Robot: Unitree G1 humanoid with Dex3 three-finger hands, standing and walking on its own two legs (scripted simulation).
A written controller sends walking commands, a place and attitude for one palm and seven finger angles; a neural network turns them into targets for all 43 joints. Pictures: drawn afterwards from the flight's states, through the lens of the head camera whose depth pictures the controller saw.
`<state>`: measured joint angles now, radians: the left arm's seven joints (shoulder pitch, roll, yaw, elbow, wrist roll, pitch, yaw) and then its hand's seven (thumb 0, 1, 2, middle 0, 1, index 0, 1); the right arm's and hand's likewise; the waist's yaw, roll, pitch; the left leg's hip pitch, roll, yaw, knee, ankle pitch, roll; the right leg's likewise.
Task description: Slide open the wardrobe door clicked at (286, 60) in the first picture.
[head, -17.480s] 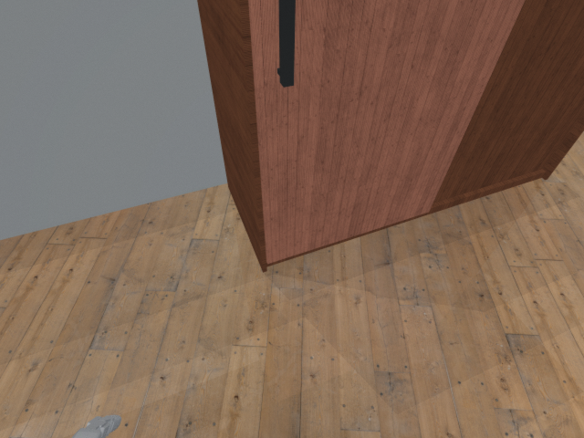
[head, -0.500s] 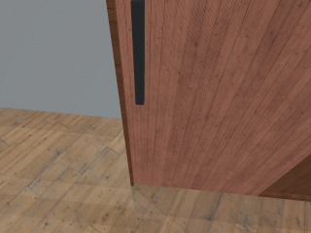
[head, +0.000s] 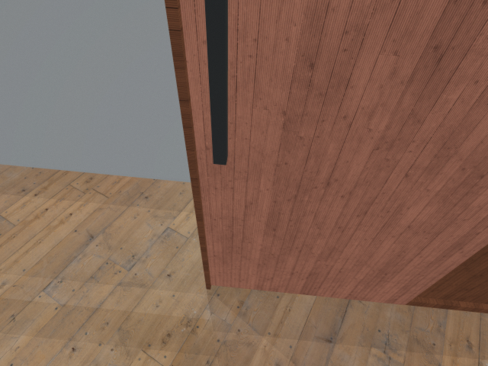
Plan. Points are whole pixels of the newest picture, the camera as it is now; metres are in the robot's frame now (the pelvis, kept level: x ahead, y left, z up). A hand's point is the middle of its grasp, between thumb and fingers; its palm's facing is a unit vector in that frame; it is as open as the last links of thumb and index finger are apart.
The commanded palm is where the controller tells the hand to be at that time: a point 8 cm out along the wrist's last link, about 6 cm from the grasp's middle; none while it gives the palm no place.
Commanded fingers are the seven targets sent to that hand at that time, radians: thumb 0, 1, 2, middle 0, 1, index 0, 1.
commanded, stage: raise the hand with hooked fingers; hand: left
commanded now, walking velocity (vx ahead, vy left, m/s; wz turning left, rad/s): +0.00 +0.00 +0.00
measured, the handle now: (220, 89) +0.49 +0.08 +0.20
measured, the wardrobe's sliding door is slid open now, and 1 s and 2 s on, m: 0.00 0.00 0.00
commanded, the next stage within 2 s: none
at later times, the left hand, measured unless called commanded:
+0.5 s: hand (112, 358) +0.13 +0.19 +0.01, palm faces +0.21 -0.97 -0.10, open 9.3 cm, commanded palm +0.14 +0.23 +0.03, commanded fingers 0.00 0.25 0.62 -0.25 -0.72 -0.25 -0.72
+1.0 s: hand (93, 262) +0.22 +0.22 +0.10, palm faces +0.01 -1.00 -0.05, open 12.3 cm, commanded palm +0.19 +0.27 +0.13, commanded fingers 0.00 -0.34 0.37 -0.29 -1.10 -0.29 -1.10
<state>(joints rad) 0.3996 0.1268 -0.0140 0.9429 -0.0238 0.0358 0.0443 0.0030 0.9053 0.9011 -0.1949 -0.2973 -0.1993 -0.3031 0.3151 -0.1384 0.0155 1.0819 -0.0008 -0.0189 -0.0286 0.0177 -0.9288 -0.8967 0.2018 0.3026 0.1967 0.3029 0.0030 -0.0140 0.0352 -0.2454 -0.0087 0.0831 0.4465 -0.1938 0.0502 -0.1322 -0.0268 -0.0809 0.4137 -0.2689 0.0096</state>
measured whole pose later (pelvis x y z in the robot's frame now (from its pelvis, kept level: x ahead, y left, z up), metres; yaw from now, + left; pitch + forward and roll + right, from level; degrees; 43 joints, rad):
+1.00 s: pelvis +0.00 -0.02 -0.02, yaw -1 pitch +2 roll -1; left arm 0.27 0.35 0.38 -0.06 -0.41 -0.08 -0.41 0.00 -0.12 0.47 -0.27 -0.95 -0.27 -0.96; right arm 0.30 -0.31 0.00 0.62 0.08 -0.28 -0.10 0.02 -0.91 -0.90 0.20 0.30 0.20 0.30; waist 0.02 0.04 -0.04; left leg -0.39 0.03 0.06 0.65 -0.30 0.03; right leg -0.27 0.00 -0.08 0.61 -0.37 -0.01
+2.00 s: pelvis -0.01 -0.03 +0.00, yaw +1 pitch -4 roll -1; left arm -0.23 0.57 0.54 0.11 -0.35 0.29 -0.46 -0.01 -0.50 0.30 -0.30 -1.20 -0.31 -1.20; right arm 0.21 -0.29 0.09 0.61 0.11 -0.21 -0.09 0.02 -0.91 -0.90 0.20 0.30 0.20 0.30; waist 0.06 0.07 -0.02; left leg -0.22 0.02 0.02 0.47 -0.20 0.01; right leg -0.09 0.01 -0.12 0.44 -0.29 -0.03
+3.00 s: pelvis +0.01 -0.03 +0.00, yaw +1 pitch -3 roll +0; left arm -0.42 0.38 0.29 0.11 -0.28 0.34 -0.26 -0.02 -0.50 0.30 -0.30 -1.20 -0.31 -1.20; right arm 0.16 -0.25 0.09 0.63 0.10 -0.13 -0.09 0.02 -0.91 -0.90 0.20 0.30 0.20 0.30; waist 0.04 0.04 -0.03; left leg -0.20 0.00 0.04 0.45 -0.21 0.02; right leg -0.10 -0.01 -0.09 0.46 -0.31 -0.02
